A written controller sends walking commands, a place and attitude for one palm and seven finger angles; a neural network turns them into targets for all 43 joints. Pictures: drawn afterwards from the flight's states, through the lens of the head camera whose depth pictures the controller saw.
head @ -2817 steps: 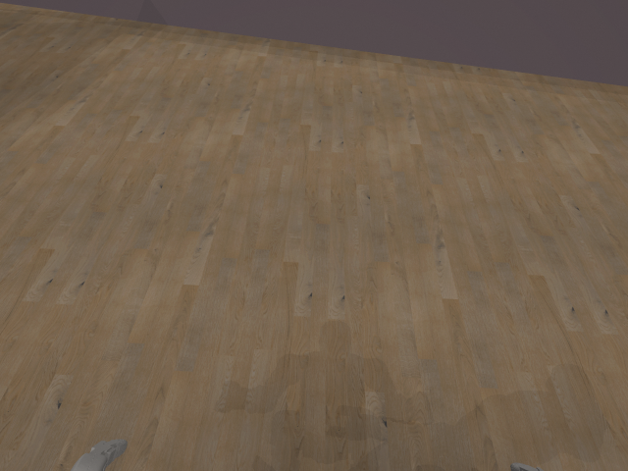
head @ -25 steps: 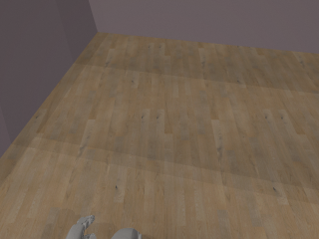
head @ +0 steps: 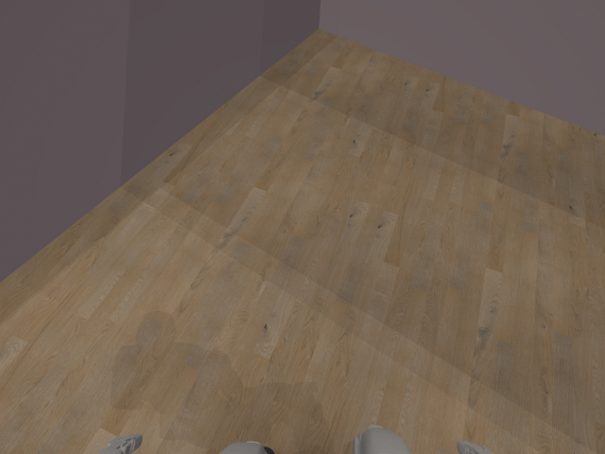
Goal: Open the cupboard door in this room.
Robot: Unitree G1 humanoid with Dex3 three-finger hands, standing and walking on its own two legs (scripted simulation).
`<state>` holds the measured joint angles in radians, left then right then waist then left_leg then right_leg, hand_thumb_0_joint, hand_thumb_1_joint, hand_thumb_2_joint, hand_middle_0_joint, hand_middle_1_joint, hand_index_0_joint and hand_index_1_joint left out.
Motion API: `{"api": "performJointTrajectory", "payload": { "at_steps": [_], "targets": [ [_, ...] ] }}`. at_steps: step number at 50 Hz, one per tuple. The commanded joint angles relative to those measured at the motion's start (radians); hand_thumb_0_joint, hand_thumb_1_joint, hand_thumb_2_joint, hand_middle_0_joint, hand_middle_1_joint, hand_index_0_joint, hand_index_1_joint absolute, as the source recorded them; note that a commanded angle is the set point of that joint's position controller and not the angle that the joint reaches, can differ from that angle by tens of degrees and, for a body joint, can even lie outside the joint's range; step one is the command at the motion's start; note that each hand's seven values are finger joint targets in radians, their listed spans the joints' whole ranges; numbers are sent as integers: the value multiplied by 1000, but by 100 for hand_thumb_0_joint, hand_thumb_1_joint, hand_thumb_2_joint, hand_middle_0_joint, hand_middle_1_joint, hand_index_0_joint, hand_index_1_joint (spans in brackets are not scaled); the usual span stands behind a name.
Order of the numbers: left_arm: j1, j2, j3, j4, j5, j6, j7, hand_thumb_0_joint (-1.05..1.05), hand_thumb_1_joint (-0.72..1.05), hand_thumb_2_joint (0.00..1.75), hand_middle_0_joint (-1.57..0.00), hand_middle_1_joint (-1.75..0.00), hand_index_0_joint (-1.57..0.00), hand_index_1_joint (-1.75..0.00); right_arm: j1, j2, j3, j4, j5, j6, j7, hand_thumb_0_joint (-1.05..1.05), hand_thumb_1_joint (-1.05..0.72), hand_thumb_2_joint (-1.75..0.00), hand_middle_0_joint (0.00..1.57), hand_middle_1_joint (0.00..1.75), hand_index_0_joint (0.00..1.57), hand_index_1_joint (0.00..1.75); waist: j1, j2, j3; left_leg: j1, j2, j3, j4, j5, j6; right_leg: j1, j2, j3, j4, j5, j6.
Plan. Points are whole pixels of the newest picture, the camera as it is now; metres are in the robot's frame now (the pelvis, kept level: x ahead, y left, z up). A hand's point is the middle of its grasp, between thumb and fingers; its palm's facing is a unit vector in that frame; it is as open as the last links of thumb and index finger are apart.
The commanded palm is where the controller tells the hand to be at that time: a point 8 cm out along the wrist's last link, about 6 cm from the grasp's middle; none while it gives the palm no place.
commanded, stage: turn to face it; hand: left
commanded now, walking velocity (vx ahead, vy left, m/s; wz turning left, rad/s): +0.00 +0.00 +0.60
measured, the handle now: out of the picture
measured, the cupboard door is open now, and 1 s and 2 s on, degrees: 41 41 41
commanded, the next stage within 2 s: none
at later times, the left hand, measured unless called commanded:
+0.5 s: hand out of the picture +0.02 +0.16 -0.17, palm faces +0.35 -0.91 -0.24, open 7.3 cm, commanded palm none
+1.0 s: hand out of the picture +0.00 +0.15 -0.15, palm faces +0.58 -0.76 -0.30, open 7.4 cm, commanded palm none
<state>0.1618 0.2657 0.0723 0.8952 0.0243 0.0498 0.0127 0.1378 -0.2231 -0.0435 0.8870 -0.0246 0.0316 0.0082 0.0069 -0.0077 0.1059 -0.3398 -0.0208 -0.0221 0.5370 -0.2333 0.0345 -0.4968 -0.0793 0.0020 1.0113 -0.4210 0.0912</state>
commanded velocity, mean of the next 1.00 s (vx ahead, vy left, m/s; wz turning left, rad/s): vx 0.00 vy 0.00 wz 0.60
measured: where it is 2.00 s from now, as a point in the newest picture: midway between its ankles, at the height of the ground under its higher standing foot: outside the picture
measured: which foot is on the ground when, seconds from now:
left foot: down 0.00-0.14, up 0.16-0.50, down 0.52-0.90, up 0.92-1.00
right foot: up 0.00-0.12, down 0.14-0.52, up 0.54-0.88, down 0.90-1.00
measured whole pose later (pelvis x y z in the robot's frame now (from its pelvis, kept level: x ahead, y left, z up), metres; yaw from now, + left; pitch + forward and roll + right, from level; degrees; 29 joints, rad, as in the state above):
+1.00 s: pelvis +0.04 -0.07 +0.00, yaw +37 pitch +1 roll +1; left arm 0.18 0.19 0.04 0.87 0.03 0.01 0.02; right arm 0.17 -0.26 -0.09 0.93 -0.02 0.08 0.02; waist -0.02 0.04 0.10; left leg -0.51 -0.05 -0.06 1.06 -0.46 -0.03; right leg -0.27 -0.07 -0.10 0.59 -0.33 0.00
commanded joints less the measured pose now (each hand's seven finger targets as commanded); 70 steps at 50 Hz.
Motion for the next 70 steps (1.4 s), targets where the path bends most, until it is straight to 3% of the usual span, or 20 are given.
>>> {"api": "performJointTrajectory", "payload": {
  "at_steps": [1,5,7,8,13,20,24,25,26,27,33,43,44,45,46,49,59,62,64,70],
  "targets": [
    [-6,51,6,-92,-7,-23,0,0,90,90,-20,-30,-20,-30,35,-223,-70,-53,-4,-8,-14,0,-90,-90,20,30,20,30,-32,155,-162,117,228,-267,-161,245,131,64,44,-28,-173,-3,-6],
    [101,67,15,-72,-13,-42,7,0,90,90,-20,-30,-20,-30,-18,-200,-75,-67,7,1,-13,0,-90,-90,20,30,20,30,27,148,-179,-39,167,-280,-58,210,76,344,71,-42,-500,171,-24],
    [140,216,46,-72,11,-60,21,0,90,90,-20,-30,-20,-30,4,-82,-60,-94,20,-1,-5,0,-90,-90,20,30,20,30,54,-331,-190,-315,-73,-12,336,-319,-73,526,-348,377,-752,235,-171],
    [116,218,39,-86,2,-54,26,0,90,90,-20,-30,-20,-30,-11,-134,-71,-92,13,5,-2,0,-90,-90,20,30,20,30,52,-278,-178,-265,-19,-40,570,-397,-65,376,-443,377,-751,296,-245],
    [-5,83,5,-106,-4,-61,25,0,90,90,-20,-30,-20,-30,27,-81,-56,-27,11,28,20,0,-90,-90,20,30,20,30,-30,-210,-119,-256,45,20,662,-185,-103,370,-223,-7,-657,583,-184],
    [132,141,32,-52,5,-65,24,0,90,90,-20,-30,-20,-30,-64,-45,-29,-41,16,12,22,0,-90,-90,20,30,20,30,42,-202,-153,-147,33,129,242,-230,-93,535,-274,-86,-542,881,-192],
    [83,155,39,-54,-5,-60,13,0,90,90,-20,-30,-20,-30,38,-86,-41,-29,12,3,18,0,-90,-90,20,30,20,30,-26,-171,-184,90,7,152,-23,-34,-61,409,-261,-167,-394,770,-126],
    [69,132,36,-68,-12,-55,10,0,90,90,-20,-30,-20,-30,106,-141,-57,-12,6,-3,16,0,-90,-90,20,30,20,30,-69,-47,-223,270,80,72,-102,156,-28,263,-234,-196,-249,598,-83],
    [36,59,17,-109,-21,-48,0,0,90,90,-20,-30,-20,-30,178,-261,-88,-6,-3,-9,7,0,-90,-90,20,30,20,30,-114,274,-245,415,367,-340,-141,509,122,-44,-72,-216,-9,-79,-2],
    [-43,52,6,-141,-10,-32,8,0,90,90,-20,-30,-20,-30,224,-301,-93,13,2,0,-5,0,-90,-90,20,30,20,30,-131,262,-238,372,458,-413,-148,664,223,-115,-38,-85,122,-273,-8],
    [12,67,20,-69,-1,-15,-5,0,90,90,-20,-30,-20,-30,25,-205,-58,-46,1,-17,-26,0,-90,-90,20,30,20,30,-21,154,-145,164,253,-211,-202,251,121,-59,-28,3,128,19,-7],
    [110,67,18,-68,-9,-40,2,0,90,90,-20,-30,-20,-30,-34,-207,-76,-65,6,2,-12,0,-90,-90,20,30,20,30,28,139,-167,-34,166,-266,-75,148,75,340,67,-55,-500,163,-25],
    [149,117,31,-64,-2,-51,10,0,90,90,-20,-30,-20,-30,-29,-159,-71,-75,14,2,-8,0,-90,-90,20,30,20,30,49,-4,-188,-155,86,-210,48,10,19,483,-49,55,-666,158,-50],
    [159,215,50,-67,13,-59,18,0,90,90,-20,-30,-20,-30,-16,-83,-61,-96,19,1,-5,0,-90,-90,20,30,20,30,60,-334,-183,-318,-75,-17,333,-318,-71,535,-344,371,-766,183,-163],
    [135,214,40,-77,3,-56,22,0,90,90,-20,-30,-20,-30,-36,-136,-68,-93,10,4,-1,0,-90,-90,20,30,20,30,53,-283,-156,-283,-21,-48,570,-391,-63,378,-434,387,-765,251,-237],
    [-22,103,13,-114,-3,-53,24,0,90,90,-20,-30,-20,-30,9,-117,-70,-38,3,28,15,0,-90,-90,20,30,20,30,-35,-210,-93,-255,42,-28,741,-202,-82,285,-262,125,-720,293,-197],
    [136,153,40,-49,8,-60,19,0,90,90,-20,-30,-20,-30,-60,-52,-32,-49,18,4,22,0,-90,-90,20,30,20,30,34,-218,-159,-89,16,142,140,-203,-79,518,-282,-110,-504,845,-177],
    [87,142,39,-64,-12,-55,7,0,90,90,-20,-30,-20,-30,82,-130,-54,-16,8,-6,17,0,-90,-90,20,30,20,30,-60,-73,-218,248,50,92,-98,134,-35,292,-242,-196,-273,634,-82],
    [-16,42,5,-139,-14,-39,5,0,90,90,-20,-30,-20,-30,212,-298,-96,7,4,-5,-3,0,-90,-90,20,30,20,30,-130,289,-265,426,445,-409,-132,761,212,-117,-42,-112,112,-267,-2],
    [2,60,19,-69,-2,-12,-3,0,90,90,-20,-30,-20,-30,33,-199,-58,-39,0,-18,-27,0,-90,-90,20,30,20,30,-25,132,-139,165,252,-213,-196,327,119,-68,-34,3,156,28,-2]
  ]
}}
